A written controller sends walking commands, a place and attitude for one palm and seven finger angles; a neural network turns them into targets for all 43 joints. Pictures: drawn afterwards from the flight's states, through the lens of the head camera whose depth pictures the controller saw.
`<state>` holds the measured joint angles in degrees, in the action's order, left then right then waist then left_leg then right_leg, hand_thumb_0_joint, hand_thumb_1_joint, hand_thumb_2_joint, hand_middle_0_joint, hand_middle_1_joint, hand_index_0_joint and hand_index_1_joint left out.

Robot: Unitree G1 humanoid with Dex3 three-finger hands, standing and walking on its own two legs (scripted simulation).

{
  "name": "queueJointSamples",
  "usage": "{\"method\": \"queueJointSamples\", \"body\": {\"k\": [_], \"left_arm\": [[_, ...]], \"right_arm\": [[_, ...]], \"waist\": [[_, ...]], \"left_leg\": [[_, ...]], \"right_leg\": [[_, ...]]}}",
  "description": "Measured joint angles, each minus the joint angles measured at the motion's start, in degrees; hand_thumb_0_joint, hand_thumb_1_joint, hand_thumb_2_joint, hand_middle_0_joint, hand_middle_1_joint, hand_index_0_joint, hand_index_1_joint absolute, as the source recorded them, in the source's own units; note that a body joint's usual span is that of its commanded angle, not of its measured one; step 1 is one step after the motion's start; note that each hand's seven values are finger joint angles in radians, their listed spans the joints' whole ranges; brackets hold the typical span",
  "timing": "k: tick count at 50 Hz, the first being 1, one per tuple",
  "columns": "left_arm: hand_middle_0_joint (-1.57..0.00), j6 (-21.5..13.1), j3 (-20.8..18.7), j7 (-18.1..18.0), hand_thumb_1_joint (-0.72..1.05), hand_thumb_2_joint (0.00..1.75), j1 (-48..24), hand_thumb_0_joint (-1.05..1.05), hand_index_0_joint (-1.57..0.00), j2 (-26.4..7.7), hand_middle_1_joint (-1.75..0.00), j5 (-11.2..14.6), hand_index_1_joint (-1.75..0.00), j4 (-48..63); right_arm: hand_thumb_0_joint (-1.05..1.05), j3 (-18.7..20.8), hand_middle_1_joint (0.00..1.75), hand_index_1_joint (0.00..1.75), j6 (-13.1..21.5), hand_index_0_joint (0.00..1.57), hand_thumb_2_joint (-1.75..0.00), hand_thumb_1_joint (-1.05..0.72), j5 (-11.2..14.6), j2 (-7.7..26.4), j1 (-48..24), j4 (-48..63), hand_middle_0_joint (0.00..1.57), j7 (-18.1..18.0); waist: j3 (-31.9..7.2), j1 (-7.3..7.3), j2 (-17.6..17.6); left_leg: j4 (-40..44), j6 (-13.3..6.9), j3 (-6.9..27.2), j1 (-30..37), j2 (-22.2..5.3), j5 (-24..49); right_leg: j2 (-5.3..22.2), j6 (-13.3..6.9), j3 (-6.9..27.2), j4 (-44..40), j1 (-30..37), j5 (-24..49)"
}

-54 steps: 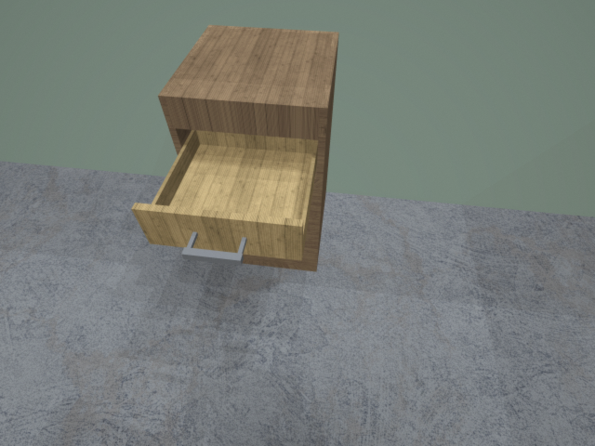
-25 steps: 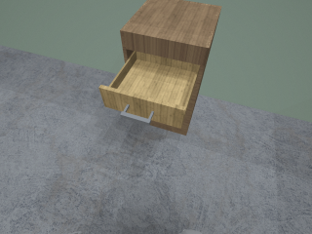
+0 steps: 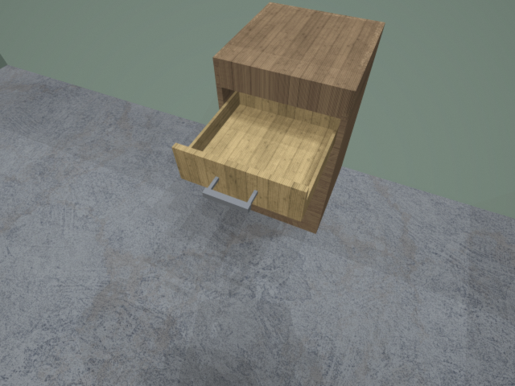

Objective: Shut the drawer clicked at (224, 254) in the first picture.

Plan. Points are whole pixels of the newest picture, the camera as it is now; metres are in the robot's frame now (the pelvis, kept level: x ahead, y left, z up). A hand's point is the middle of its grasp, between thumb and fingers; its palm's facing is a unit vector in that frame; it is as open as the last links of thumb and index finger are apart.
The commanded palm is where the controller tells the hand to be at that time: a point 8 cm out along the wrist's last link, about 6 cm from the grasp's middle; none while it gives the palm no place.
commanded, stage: stand and wait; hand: left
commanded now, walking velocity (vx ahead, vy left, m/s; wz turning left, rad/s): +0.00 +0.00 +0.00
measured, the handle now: (230, 194) +0.59 +0.12 -0.19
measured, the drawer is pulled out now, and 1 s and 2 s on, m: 0.30 0.30 0.30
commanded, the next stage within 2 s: look at it before walking up in 0.08 s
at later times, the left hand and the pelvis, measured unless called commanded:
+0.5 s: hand out of the picture +0.03 +0.18 -0.17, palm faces +0.02 -0.98 -0.22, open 7.3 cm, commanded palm none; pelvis +0.01 +0.00 +0.00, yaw -1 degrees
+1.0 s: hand out of the picture +0.02 +0.19 -0.18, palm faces -0.02 -0.98 -0.19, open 7.4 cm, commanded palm none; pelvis +0.01 +0.02 +0.00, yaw -6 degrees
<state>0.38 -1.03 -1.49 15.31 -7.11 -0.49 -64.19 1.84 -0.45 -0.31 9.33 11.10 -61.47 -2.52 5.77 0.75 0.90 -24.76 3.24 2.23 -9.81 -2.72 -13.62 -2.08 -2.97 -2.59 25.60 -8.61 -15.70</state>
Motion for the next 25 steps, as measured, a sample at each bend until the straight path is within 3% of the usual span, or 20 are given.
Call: {"method": "queueJointSamples", "body": {"k": [25], "left_arm": [[-0.2, -0.98, -0.43, -0.81, 0.92, 0.89, -1.65, 0.01, -0.2, -1.28, -0.3, 0.2, -0.3, -0.04]], "right_arm": [[0.01, -0.84, 0.3, 0.29, 0.45, 0.2, -0.9, -0.91, -0.12, -3.2, 6.58, -4.0, 0.2, -0.18]], "waist": [[-1.42, -1.44, 0.08]], "left_leg": [[2.19, -0.3, -1.24, 2.31, -0.18, -0.34]], "right_leg": [[-0.15, 0.3, 1.16, -2.68, 2.13, 0.34]]}}
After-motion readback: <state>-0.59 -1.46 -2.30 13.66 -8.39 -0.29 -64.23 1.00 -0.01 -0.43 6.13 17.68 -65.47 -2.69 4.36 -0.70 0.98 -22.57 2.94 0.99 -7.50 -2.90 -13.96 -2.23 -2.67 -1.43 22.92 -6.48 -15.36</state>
